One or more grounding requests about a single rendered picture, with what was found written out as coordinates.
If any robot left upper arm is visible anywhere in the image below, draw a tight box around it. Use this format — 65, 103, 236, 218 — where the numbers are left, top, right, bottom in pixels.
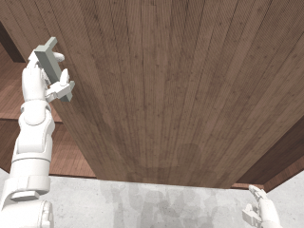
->
0, 199, 54, 228

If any handle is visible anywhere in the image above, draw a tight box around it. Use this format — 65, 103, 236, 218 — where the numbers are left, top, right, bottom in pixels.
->
34, 37, 75, 102

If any right robot hand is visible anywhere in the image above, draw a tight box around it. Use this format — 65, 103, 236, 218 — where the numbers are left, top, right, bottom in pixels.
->
241, 184, 280, 228

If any left robot hand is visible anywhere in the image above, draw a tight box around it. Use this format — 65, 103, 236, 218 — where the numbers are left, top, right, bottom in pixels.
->
22, 49, 71, 103

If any robot left forearm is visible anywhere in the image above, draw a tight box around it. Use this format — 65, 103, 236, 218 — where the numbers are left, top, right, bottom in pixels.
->
0, 100, 55, 214

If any wardrobe door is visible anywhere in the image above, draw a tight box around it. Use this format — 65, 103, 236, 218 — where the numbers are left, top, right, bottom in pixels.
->
0, 0, 304, 189
236, 115, 304, 185

